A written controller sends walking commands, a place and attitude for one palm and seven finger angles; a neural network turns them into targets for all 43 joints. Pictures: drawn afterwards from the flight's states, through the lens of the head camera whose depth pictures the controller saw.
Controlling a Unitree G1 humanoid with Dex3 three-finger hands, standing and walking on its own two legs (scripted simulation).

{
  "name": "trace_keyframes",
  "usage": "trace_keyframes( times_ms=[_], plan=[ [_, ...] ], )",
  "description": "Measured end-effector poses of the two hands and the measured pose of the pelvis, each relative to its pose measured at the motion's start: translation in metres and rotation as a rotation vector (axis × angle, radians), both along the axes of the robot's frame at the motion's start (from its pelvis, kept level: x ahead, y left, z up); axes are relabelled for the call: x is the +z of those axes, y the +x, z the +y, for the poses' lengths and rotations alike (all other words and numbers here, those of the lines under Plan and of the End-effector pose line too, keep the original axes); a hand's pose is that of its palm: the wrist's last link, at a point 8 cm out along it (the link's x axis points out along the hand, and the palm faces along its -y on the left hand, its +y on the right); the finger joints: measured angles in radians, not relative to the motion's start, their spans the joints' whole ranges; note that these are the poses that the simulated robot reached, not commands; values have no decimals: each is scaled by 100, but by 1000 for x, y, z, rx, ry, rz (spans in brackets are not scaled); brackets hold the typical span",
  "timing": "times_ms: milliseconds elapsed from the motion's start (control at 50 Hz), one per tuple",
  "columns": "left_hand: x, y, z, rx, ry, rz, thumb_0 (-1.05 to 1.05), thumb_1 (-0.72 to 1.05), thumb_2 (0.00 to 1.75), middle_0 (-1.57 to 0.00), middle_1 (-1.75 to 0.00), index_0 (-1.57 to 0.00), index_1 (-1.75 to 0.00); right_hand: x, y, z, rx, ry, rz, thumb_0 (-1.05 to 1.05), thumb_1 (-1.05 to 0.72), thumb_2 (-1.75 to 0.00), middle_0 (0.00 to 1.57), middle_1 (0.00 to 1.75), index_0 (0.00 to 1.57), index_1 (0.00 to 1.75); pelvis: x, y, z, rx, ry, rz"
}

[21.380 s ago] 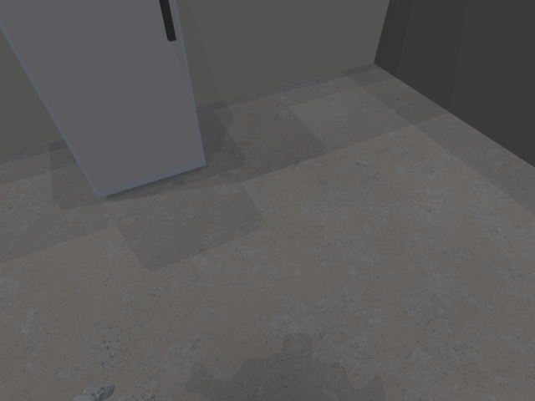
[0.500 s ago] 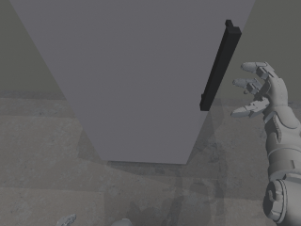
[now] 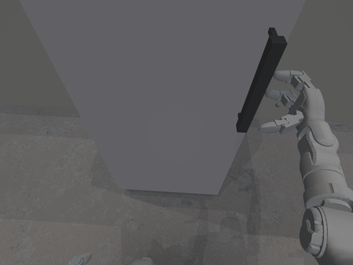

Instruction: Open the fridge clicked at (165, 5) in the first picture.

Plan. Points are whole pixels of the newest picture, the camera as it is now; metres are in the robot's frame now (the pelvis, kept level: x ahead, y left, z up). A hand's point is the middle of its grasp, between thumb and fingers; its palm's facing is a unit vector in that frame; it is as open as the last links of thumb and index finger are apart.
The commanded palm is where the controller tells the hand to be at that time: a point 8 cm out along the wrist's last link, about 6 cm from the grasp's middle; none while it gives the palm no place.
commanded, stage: feel for the door with the fingertips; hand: right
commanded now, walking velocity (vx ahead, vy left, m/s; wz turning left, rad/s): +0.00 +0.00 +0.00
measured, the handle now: (254, 87) +0.51 -0.11 +0.12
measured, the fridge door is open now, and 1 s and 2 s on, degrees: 0 0 0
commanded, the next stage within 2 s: slide the fingers in behind the handle in 0.32 s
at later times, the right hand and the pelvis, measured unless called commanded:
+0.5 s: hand (275, 100) +0.47 -0.16 +0.13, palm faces -0.06 +1.00 +0.00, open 13.7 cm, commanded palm +0.45 -0.21 +0.13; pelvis -0.01 +0.00 +0.00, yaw +0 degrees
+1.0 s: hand (266, 103) +0.47 -0.14 +0.12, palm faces -0.08 +1.00 +0.01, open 13.9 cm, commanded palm +0.44 -0.19 +0.13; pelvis +0.00 +0.00 +0.00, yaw +0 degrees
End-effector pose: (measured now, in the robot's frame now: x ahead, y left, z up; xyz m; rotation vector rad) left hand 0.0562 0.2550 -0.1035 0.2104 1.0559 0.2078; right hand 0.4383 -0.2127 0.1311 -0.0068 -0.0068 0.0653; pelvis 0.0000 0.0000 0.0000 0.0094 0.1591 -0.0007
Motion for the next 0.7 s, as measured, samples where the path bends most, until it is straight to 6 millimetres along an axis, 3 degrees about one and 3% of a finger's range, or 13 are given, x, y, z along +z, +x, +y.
trace_keyframes(
  times_ms=[440,700],
  plan=[
    [-5,-44,14,41,29,103,1,90,90,-20,-30,-20,-30,-3,17,1,-5,3,7,-1,50,-30,34,123,33,123,-5,-9,4,-1,-1,38],
    [-5,-42,9,36,22,92,1,90,90,-21,-30,-21,-30,-4,19,0,2,8,2,-1,50,-30,34,124,34,124,-6,-10,2,0,1,44]
  ],
)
